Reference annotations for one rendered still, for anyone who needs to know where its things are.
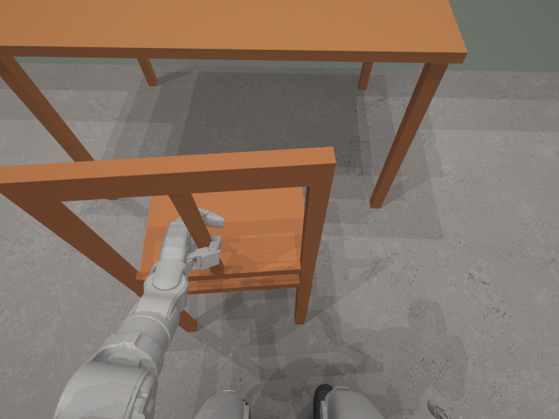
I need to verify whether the right robot hand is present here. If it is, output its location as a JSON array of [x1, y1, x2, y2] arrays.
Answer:
[[427, 400, 462, 419]]

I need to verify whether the chair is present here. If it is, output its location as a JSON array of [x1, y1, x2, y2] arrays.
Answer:
[[0, 147, 336, 332]]

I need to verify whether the robot left thigh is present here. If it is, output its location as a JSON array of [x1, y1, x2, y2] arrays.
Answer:
[[193, 394, 250, 419]]

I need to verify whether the robot left upper arm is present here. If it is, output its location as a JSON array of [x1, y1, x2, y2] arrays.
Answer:
[[57, 361, 158, 419]]

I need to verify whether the robot right foot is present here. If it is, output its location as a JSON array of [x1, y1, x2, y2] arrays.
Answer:
[[314, 384, 333, 419]]

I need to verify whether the table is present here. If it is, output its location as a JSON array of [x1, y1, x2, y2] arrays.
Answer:
[[0, 0, 468, 209]]

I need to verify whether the left robot hand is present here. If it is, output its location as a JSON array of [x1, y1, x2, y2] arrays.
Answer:
[[159, 206, 225, 272]]

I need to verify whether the left robot forearm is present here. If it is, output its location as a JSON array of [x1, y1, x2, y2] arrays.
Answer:
[[52, 258, 189, 419]]

